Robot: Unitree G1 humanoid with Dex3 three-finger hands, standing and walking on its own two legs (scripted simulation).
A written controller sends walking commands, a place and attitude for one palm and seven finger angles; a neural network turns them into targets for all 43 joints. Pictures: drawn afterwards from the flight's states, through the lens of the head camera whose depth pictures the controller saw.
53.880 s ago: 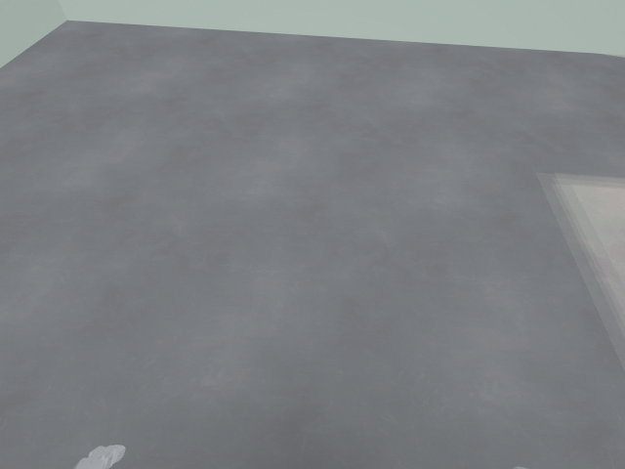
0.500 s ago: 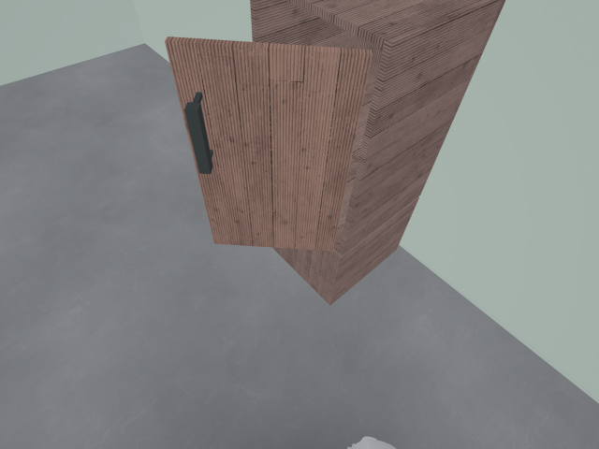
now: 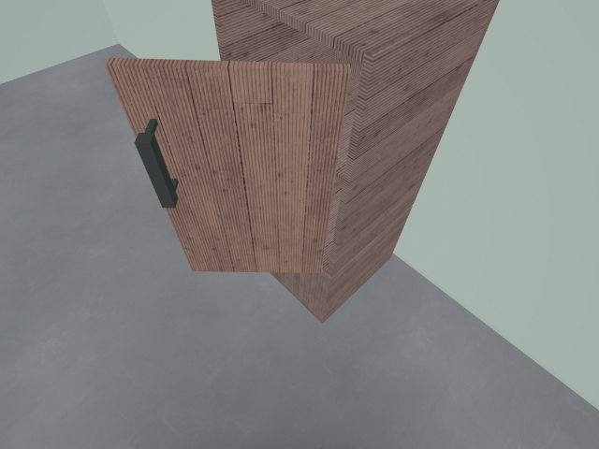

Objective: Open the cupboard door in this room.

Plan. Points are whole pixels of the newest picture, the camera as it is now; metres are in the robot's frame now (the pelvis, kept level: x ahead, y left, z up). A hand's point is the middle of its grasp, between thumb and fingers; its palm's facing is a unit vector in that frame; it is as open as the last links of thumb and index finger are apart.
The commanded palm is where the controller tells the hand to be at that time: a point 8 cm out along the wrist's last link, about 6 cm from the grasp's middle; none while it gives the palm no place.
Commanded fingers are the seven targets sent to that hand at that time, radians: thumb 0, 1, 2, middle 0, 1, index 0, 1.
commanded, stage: come to a stop and stand still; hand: left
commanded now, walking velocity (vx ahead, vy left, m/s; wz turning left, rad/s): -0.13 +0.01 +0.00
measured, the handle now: (161, 165) +0.54 +0.28 +0.02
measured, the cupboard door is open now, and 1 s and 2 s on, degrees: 46 46 46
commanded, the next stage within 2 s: look again from close up in 1.14 s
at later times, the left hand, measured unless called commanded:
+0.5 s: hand out of the picture +0.04 +0.21 -0.17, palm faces +0.03 -0.97 -0.23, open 7.4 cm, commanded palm none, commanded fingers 0.00 0.90 0.90 -0.20 -0.30 -0.20 -0.30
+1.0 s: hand out of the picture -0.07 +0.22 -0.17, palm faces +0.01 -0.98 -0.20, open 7.4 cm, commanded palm none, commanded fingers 0.00 0.90 0.90 -0.20 -0.30 -0.20 -0.30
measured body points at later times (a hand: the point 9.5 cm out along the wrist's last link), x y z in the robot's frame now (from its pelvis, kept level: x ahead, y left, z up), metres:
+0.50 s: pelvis -0.03 +0.02 -0.01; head -0.03 +0.03 +0.44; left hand +0.04 +0.26 -0.15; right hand +0.08 -0.23 -0.13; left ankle -0.03 +0.12 -0.73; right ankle -0.01 -0.11 -0.73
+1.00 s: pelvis -0.07 +0.04 +0.00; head -0.08 +0.05 +0.45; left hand -0.06 +0.27 -0.16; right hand -0.10 -0.20 -0.15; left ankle -0.03 +0.12 -0.73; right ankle -0.01 -0.11 -0.73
